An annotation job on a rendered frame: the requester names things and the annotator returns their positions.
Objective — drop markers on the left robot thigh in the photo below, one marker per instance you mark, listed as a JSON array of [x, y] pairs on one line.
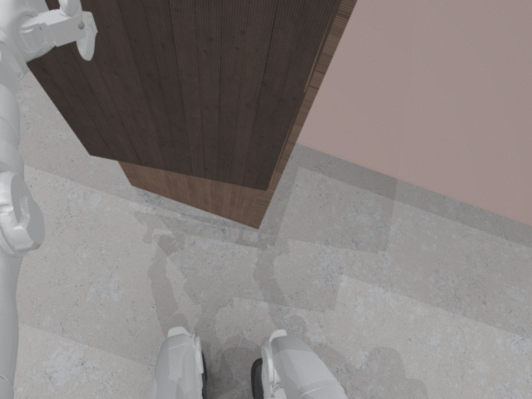
[[178, 363]]

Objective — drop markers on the robot left upper arm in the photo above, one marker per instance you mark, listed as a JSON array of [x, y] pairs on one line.
[[22, 229]]

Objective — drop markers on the robot thigh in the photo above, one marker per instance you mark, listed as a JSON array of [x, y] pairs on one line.
[[178, 363], [297, 368]]

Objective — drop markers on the cupboard door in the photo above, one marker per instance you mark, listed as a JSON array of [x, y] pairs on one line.
[[206, 88]]

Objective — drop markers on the left robot hand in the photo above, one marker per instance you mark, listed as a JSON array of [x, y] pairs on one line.
[[21, 21]]

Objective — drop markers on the robot left forearm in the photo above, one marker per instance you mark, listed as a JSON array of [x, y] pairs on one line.
[[12, 69]]

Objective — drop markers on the right robot thigh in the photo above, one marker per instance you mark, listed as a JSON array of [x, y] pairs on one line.
[[297, 368]]

